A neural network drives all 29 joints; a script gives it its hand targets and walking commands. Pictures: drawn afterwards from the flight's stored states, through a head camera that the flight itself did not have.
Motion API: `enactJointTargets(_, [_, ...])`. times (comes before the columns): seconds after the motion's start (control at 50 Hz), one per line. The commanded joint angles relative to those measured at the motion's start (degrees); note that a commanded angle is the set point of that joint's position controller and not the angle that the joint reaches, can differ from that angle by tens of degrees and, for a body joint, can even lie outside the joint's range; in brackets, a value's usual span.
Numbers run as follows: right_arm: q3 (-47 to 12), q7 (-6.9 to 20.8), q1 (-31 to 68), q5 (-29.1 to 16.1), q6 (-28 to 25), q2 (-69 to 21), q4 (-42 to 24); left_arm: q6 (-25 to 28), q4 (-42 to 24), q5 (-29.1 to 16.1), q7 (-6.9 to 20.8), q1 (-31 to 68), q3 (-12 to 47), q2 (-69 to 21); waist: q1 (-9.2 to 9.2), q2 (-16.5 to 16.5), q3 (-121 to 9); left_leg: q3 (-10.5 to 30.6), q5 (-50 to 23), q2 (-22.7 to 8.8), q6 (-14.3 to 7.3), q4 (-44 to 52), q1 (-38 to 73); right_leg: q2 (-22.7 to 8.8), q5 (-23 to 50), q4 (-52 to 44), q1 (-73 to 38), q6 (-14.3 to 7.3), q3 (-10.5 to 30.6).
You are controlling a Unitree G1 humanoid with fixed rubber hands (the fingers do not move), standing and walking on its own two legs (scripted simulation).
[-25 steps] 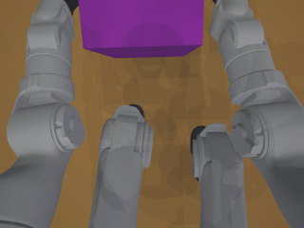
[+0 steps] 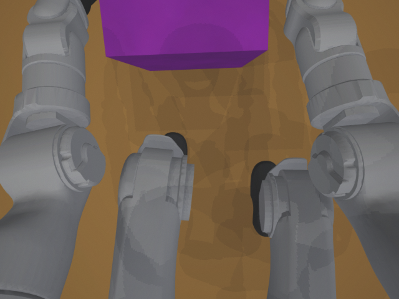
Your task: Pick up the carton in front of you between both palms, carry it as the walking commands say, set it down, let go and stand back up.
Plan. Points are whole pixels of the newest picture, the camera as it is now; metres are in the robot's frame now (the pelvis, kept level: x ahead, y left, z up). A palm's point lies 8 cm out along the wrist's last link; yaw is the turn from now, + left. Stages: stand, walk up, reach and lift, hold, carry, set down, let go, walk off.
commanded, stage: set down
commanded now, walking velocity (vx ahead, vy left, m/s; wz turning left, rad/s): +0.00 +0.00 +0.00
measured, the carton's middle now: (189, 1) +0.53 +0.15 -0.26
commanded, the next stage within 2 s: let go in 1.48 s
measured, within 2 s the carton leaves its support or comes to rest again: neither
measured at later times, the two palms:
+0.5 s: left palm out of the picture +0.50 +0.35 -0.18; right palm out of the picture +0.57 -0.03 -0.18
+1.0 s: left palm out of the picture +0.51 +0.36 -0.01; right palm out of the picture +0.59 -0.02 -0.01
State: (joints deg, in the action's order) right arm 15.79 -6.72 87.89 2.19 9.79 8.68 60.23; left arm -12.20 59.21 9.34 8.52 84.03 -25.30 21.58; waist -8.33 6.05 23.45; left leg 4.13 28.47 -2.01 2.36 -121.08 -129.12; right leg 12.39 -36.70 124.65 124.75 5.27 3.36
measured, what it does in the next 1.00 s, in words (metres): rises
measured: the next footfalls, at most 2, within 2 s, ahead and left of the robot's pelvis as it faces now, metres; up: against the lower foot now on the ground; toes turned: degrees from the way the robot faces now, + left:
none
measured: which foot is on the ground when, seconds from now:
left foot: down 0.00-1.00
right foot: down 0.00-1.00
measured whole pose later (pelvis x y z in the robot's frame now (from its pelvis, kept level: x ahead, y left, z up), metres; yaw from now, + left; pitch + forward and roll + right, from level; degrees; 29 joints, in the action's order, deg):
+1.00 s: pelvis +0.01 +0.02 +0.09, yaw +1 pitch +43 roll -5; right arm 15.0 -9.8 79.9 -0.8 13.8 11.5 51.4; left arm -11.2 56.2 -0.2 2.9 78.7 -19.2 25.2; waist -6.2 3.7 7.2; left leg 4.1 24.8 0.6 0.4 -102.5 -121.1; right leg 5.8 -34.1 104.6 114.3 4.4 1.8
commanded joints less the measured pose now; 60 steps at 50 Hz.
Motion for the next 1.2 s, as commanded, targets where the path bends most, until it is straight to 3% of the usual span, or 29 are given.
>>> enactJointTargets(0.0, [-10.7, 9.3, 22.3, -1.3, 0.1, -32.9, -1.6, 0.6, 0.2, -2.1, 8.8, 22.0, 10.2, -29.5, -5.43, 4.1, -46.0, -5.5, -9.8, 3.9, -4.2, 8.1, 24.7, -0.4, 6.5, -11.1, -13.7, -3.5, -6.7])
enactJointTargets(0.06, [-10.6, 8.7, 21.7, -1.0, 0.0, -30.4, -1.9, 1.1, 0.4, -1.7, 8.2, 21.3, 9.1, -27.0, -5.71, 3.9, -46.2, -5.7, -9.9, 3.5, -3.8, 7.8, 25.6, -0.7, 6.7, -10.9, -15.5, -3.3, -6.7])
enactJointTargets(0.12, [-9.5, 6.3, 19.9, -0.6, -0.7, -21.9, -2.7, 2.7, 2.0, -0.7, 5.7, 18.7, 5.2, -17.7, -6.5, 3.0, -48.0, -6.3, -11.3, 3.0, -3.0, 7.4, 28.2, -1.5, 7.8, -10.8, -19.0, -2.3, -6.9])
enactJointTargets(0.16, [-8.1, 2.9, 16.8, -1.1, -1.2, -8.2, -3.4, 4.8, 4.5, -0.8, 2.1, 14.1, 0.9, -3.5, -7.0, 2.5, -49.4, -6.5, -12.2, 2.3, -2.4, 7.1, 30.3, -2.5, 8.2, -10.5, -21.5, -1.1, -7.0])
enactJointTargets(0.2, [-7.5, -1.5, 14.4, -3.2, -2.4, 8.3, -4.4, 8.2, 5.1, -2.5, -3.6, 12.0, -1.7, 14.2, -7.34, 1.2, -52.8, -6.4, -14.1, 1.5, -1.6, 6.8, 33.7, -3.6, 10.1, -9.5, -23.7, -0.1, -6.6])
enactJointTargets(0.26, [-10.3, -3.1, 17.5, -8.0, -3.0, 10.9, -5.4, 10.9, 3.7, -7.9, -6.8, 18.0, 1.6, 19.5, -7.48, -0.1, -60.0, -5.7, -20.8, 1.0, -1.7, 5.6, 38.5, -4.4, 15.5, -8.0, -26.0, -0.3, -6.1])
enactJointTargets(0.36, [-14.9, -2.4, 18.1, -12.8, -3.0, 9.4, -8.7, 11.7, 4.1, -16.3, -5.9, 18.5, 7.9, 18.9, -6.86, 0.1, -64.9, -4.7, -26.7, 0.4, -2.0, 4.5, 41.8, -5.4, 18.4, -6.7, -26.3, -0.9, -7.0])
enactJointTargets(0.46, [-13.5, -3.0, 16.5, -12.5, -1.8, 10.7, -12.5, 9.9, 3.3, -19.2, -5.2, 17.0, 10.4, 19.9, -5.24, -1.0, -71.1, -5.1, -26.0, 0.7, -2.0, 5.4, 47.9, -5.2, 14.6, -7.7, -26.9, -1.2, -8.9])
enactJointTargets(0.6, [-9.0, -5.5, 15.4, -10.7, 1.7, 11.9, -19.6, 5.0, -7.2, -17.1, -6.7, 18.2, 10.3, 19.8, -3.49, -7.0, -87.6, -7.7, -27.3, 2.4, -1.7, 10.6, 64.7, -3.1, 10.9, -13.6, -27.3, -1.9, -11.6])
enactJointTargets(0.7, [-4.1, -4.7, 10.5, -7.2, 3.5, 10.4, -13.1, 2.5, -5.9, -13.6, -6.6, 15.0, 9.5, 14.6, -1.43, -9.1, -76.1, -8.0, -19.3, 2.7, -0.7, 16.6, 57.1, -3.3, 5.7, -19.2, -20.7, -2.4, -11.4])
enactJointTargets(0.78, [-0.5, -3.3, 8.1, -3.5, 2.6, 9.3, -10.1, 2.9, -5.4, -11.0, -6.1, 12.2, 8.2, 11.4, 0.02, -9.1, -72.1, -7.5, -18.3, 3.1, 0.0, 20.2, 54.1, -3.4, 5.8, -22.8, -17.9, -2.3, -11.2])
enactJointTargets(0.84, [0.7, -2.9, 7.3, -2.2, 2.3, 8.6, -10.5, 2.9, -6.0, -9.9, -5.8, 10.9, 7.0, 10.8, -0.07, -8.6, -73.4, -7.6, -18.5, 3.4, 0.2, 22.8, 54.3, -3.3, 6.3, -25.3, -18.9, -2.1, -11.2])
enactJointTargets(1.02, [-2.4, -3.5, 6.4, -3.8, 4.3, 7.7, -20.2, 0.8, -13.2, -10.1, -5.3, 8.1, 4.8, 13.6, -2.09, -6.2, -88.1, -8.7, -26.1, 4.7, -0.1, 30.8, 64.5, -2.6, 11.0, -33.7, -31.0, -1.7, -11.1])
enactJointTargets(1.18, [-2.3, -3.2, 1.2, -3.4, 5.5, 6.9, -23.7, -0.5, -16.0, -10.8, -4.1, 4.1, 4.8, 12.7, -0.79, -6.7, -90.1, -8.2, -33.4, 5.4, -0.2, 38.4, 73.7, -3.0, 15.7, -42.7, -36.1, -1.4, -10.3])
